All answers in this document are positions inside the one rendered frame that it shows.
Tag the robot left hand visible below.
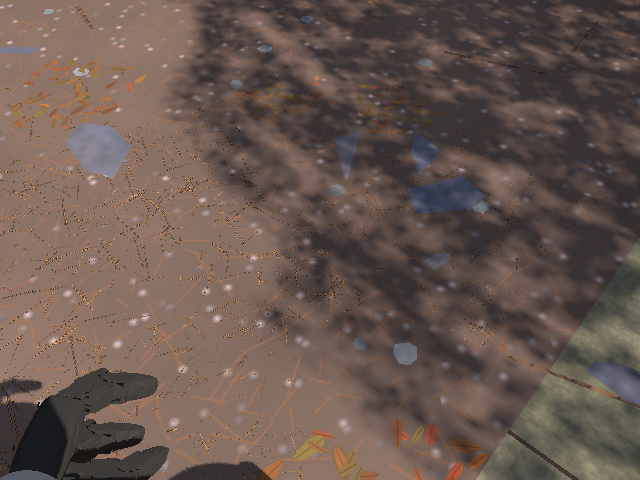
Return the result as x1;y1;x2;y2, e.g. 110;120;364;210
9;368;169;480

